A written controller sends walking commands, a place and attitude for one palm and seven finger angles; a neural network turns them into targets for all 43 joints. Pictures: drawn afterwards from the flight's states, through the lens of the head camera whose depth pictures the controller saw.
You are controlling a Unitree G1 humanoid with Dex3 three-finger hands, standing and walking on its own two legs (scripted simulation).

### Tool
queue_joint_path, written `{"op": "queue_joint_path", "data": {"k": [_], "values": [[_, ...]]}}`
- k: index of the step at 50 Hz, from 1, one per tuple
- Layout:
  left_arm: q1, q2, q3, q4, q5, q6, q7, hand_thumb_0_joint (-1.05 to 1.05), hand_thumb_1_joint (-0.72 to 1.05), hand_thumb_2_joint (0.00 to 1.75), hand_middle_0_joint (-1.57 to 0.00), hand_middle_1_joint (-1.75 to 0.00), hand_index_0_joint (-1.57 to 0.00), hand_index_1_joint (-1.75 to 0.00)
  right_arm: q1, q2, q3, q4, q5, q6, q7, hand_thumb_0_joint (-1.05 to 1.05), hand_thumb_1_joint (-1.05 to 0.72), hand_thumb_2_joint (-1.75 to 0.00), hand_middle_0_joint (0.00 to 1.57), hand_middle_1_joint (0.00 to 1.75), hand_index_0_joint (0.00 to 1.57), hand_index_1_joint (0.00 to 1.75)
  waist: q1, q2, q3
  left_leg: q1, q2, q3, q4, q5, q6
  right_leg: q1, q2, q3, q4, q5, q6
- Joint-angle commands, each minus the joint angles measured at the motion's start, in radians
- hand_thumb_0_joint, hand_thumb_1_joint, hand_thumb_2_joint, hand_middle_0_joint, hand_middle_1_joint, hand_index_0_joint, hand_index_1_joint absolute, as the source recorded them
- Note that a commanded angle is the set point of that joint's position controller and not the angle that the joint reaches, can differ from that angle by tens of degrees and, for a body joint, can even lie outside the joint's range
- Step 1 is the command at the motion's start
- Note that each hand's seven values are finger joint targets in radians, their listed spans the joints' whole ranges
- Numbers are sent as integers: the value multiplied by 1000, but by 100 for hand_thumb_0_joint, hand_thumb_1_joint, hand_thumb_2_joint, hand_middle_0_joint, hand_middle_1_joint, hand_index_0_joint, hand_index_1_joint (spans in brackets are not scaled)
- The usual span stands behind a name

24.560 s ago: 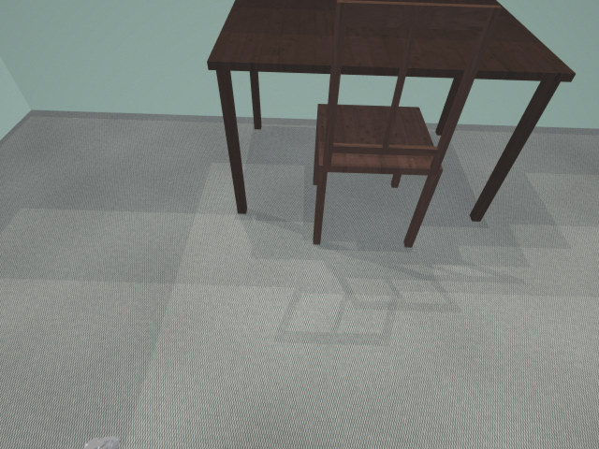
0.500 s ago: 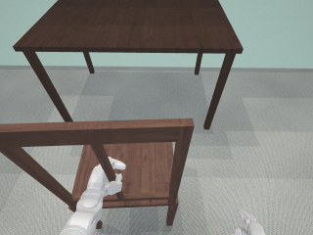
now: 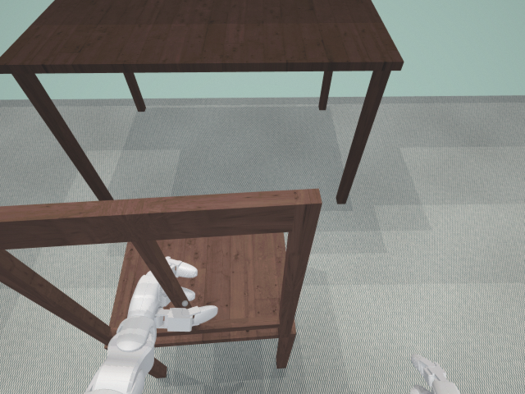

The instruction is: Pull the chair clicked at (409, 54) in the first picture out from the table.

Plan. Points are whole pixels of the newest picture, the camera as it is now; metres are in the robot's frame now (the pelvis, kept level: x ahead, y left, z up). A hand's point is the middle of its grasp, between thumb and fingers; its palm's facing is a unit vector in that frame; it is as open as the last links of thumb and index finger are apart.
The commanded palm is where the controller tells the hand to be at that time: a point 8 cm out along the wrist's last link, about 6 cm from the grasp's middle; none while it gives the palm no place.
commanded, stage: open the thumb and straighten the fingers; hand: left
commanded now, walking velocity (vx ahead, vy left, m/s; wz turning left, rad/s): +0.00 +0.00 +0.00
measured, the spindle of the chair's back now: (175, 293) +0.29 +0.15 -0.04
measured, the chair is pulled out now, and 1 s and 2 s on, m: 0.53 0.53 0.53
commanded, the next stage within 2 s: draw the fingers out of the gap in 0.44 s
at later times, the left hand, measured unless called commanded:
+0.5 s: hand (181, 307) +0.27 +0.14 -0.06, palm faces -0.01 -0.99 -0.16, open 17.2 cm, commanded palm +0.25 +0.19 -0.03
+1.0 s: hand (175, 356) +0.19 +0.14 -0.06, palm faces +0.00 -0.99 -0.16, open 17.5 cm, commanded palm +0.17 +0.19 -0.04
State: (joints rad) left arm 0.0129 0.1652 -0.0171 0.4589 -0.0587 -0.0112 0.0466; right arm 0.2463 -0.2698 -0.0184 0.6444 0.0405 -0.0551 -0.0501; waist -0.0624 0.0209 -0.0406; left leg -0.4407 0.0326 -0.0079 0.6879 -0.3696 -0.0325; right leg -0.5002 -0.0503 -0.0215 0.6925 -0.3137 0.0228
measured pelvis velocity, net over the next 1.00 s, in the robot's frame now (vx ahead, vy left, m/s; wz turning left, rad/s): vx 0.01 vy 0.00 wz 0.04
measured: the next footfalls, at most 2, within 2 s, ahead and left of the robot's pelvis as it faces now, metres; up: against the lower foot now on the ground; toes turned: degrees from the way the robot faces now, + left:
none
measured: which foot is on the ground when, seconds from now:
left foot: down 0.00-1.00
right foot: down 0.00-1.00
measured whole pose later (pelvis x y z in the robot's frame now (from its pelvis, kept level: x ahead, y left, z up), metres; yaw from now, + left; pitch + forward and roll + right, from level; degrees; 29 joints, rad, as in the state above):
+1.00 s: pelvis +0.01 +0.00 -0.03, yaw +2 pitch +12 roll -1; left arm 0.48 0.18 -0.11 -0.12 -0.03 0.17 0.07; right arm 0.25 -0.24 0.01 0.50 0.03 -0.11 -0.10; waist -0.04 0.04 -0.13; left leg -0.65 0.02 -0.06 0.96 -0.51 -0.03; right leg -0.68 -0.07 -0.06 0.94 -0.46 0.03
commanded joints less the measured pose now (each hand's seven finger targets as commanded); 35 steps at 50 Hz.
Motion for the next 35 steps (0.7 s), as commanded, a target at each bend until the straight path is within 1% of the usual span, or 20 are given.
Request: {"op": "queue_joint_path", "data": {"k": [1, 3, 5, 7, 9, 10, 11, 15, 16, 17, 18, 19, 21, 22, 26, 27, 29, 30, 33, 35], "values": [[-164, 121, 66, -267, -2, -16, 3, 0, -55, 20, -35, -101, -35, -101, -55, -122, -40, -162, -1, -68, -15, 0, -90, -90, 20, 30, 20, 30, 12, -36, -266, -6, -13, 36, -50, 188, 44, 148, -6, -33, -37, 214, -27], [-121, 96, 46, -292, -8, -6, -3, 0, -55, 20, -30, -87, -30, -87, -51, -122, -39, -168, -1, -79, -20, 0, -90, -90, 20, 30, 20, 30, 10, -41, -262, -6, -10, 30, -33, 204, 43, 126, -3, -43, -20, 218, -27], [-140, 69, 9, -335, -6, 4, -7, 0, -55, 20, -25, -73, -25, -73, -45, -120, -41, -169, -3, -89, -23, 0, -90, -90, 20, 30, 20, 30, -2, -17, -282, 15, -8, 23, -14, 238, 43, 100, -2, -49, -3, 235, -26], [-123, 85, 21, -326, -6, 24, -3, 0, -55, 20, -20, -58, -20, -58, -38, -128, -39, -169, -3, -94, -26, 0, -90, -90, 20, 30, 20, 30, -7, -59, -264, -2, -7, 12, -2, 242, 42, 89, -1, -56, 5, 238, -26], [-65, 68, 11, -343, 0, 43, -1, 0, -55, 20, -15, -43, -15, -43, -40, -124, -38, -181, -5, -98, -26, 0, -90, -90, 20, 30, 20, 30, 5, -48, -276, -8, -10, 16, 12, 257, 42, 90, -3, -57, 21, 259, -24], [-80, 76, 12, -353, 2, 53, -1, 0, -55, 20, -13, -36, -13, -36, -41, -125, -35, -184, -6, -96, -26, 0, -90, -90, 20, 30, 20, 30, 1, -49, -270, -18, -11, 14, 17, 249, 42, 82, -4, -57, 25, 254, -23], [-62, 142, 80, -309, 7, 65, 3, 0, -55, 20, -10, -29, -10, -29, -36, -133, -35, -180, -6, -89, -29, 0, -90, -90, 20, 30, 20, 30, 7, -89, -244, -47, -11, 11, 22, 231, 41, 71, -1, -58, 30, 237, -23], [-77, 114, 45, -415, 12, 76, -4, 0, -55, 20, 0, 0, 0, 0, -42, -120, -30, -206, -8, -87, -32, 0, -90, -90, 20, 30, 20, 30, 8, -18, -282, -26, -15, 15, 40, 262, 42, 74, -5, -54, 46, 256, -26], [-89, 95, 21, -450, 12, 75, -4, 0, -55, 20, 0, 0, 0, 0, -40, -116, -29, -209, -10, -91, -32, 0, -90, -90, 20, 30, 20, 30, 0, -9, -307, -11, -16, 12, 48, 282, 43, 77, -6, -56, 51, 274, -26], [-49, 115, 44, -457, 10, 79, -1, 0, -55, 20, 0, 0, 0, 0, -36, -118, -31, -213, -11, -94, -35, 0, -90, -90, 20, 30, 20, 30, 9, -17, -316, -11, -12, 9, 54, 315, 42, 91, -4, -58, 59, 300, -31], [-14, 91, 18, -471, 9, 81, -2, 0, -55, 20, 0, 0, 0, 0, -35, -115, -31, -215, -10, -96, -34, 0, -90, -90, 20, 30, 20, 30, 5, -16, -318, -2, -11, 11, 63, 333, 41, 85, -6, -58, 62, 321, -28], [11, 66, -3, -468, 6, 89, -2, 0, -55, 20, 0, 0, 0, 0, -36, -113, -28, -219, -10, -96, -32, 0, -90, -90, 20, 30, 20, 30, 2, -21, -309, -12, -11, 8, 66, 330, 40, 79, -7, -62, 65, 319, -27], [20, 62, -17, -466, 11, 107, -3, 0, -55, 20, 0, 0, 0, 0, -34, -117, -28, -222, -10, -93, -31, 0, -90, -90, 20, 30, 20, 30, -6, -45, -290, -28, -12, 4, 76, 312, 41, 57, -5, -67, 69, 306, -23], [20, 86, 0, -454, 13, 116, -1, 0, -55, 20, 0, 0, 0, 0, -37, -122, -27, -221, -9, -91, -33, 0, -90, -90, 20, 30, 20, 30, -8, -55, -262, -47, -11, 3, 76, 293, 42, 52, -5, -66, 64, 296, -25], [25, 111, 21, -520, 18, 127, 8, 0, -55, 20, 0, 0, 0, 0, -36, -119, -23, -236, -12, -86, -37, 0, -90, -90, 20, 30, 20, 30, 2, -39, -289, -53, -18, 4, 82, 282, 43, 59, -8, -65, 77, 289, -26], [90, 129, 49, -474, 22, 132, 11, 0, -55, 20, 0, 0, 0, 0, -35, -120, -26, -236, -15, -84, -39, 0, -90, -90, 20, 30, 20, 30, 13, -47, -270, -76, -19, 5, 89, 286, 41, 57, -7, -64, 82, 294, -30], [149, 102, 20, -519, 18, 128, 7, 0, -55, 20, 0, 0, 0, 0, -43, -114, -22, -256, -11, -81, -35, 0, -90, -90, 20, 30, 20, 30, 17, -45, -272, -91, -21, 10, 94, 265, 41, 60, -10, -61, 86, 285, -28], [150, 107, 15, -566, 20, 121, 7, 0, -55, 20, 0, 0, 0, 0, -45, -112, -23, -264, -11, -82, -35, 0, -90, -90, 20, 30, 20, 30, 18, -13, -290, -81, -21, 10, 96, 269, 40, 58, -12, -61, 90, 278, -29], [221, 118, 19, -621, 18, 118, 11, 0, -55, 20, 0, 0, 0, 0, -45, -108, -24, -275, -10, -89, -39, 0, -90, -90, 20, 30, 20, 30, 18, -11, -290, -83, -20, 7, 106, 271, 41, 54, -10, -61, 95, 274, -31], [277, 89, -17, -661, 18, 117, 11, 0, -55, 20, 0, 0, 0, 0, -46, -103, -24, -285, -8, -94, -40, 0, -90, -90, 20, 30, 20, 30, 11, -16, -285, -83, -19, 4, 113, 266, 41, 33, -8, -66, 100, 258, -28]]}}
